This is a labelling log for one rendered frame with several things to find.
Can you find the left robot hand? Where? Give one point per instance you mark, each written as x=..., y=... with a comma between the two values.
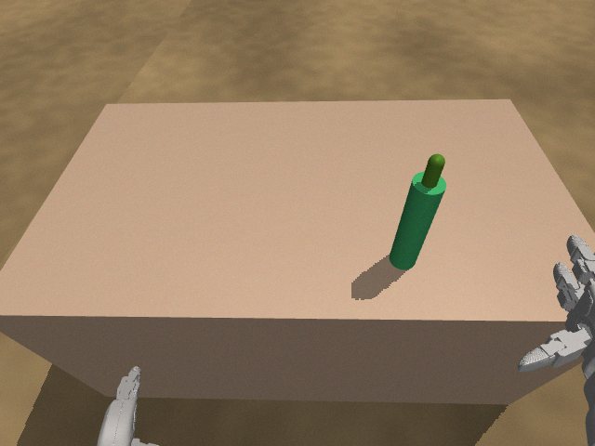
x=118, y=426

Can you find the bottle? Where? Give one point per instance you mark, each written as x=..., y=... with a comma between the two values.
x=423, y=199

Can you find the right robot hand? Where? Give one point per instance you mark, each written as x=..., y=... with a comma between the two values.
x=565, y=346

